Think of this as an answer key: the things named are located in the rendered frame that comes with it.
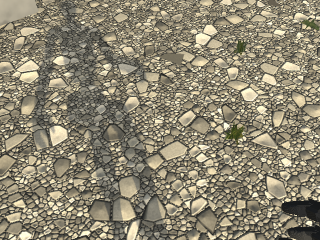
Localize right robot hand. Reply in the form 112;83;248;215
278;199;320;240

